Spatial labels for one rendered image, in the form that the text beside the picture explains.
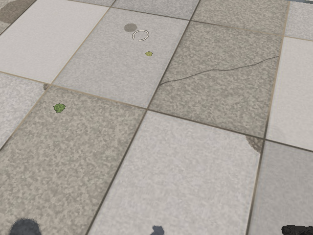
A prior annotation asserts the right robot hand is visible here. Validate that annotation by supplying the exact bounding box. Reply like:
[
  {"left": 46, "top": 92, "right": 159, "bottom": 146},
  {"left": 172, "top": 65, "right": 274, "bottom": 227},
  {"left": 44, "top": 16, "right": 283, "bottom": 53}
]
[{"left": 282, "top": 225, "right": 313, "bottom": 235}]

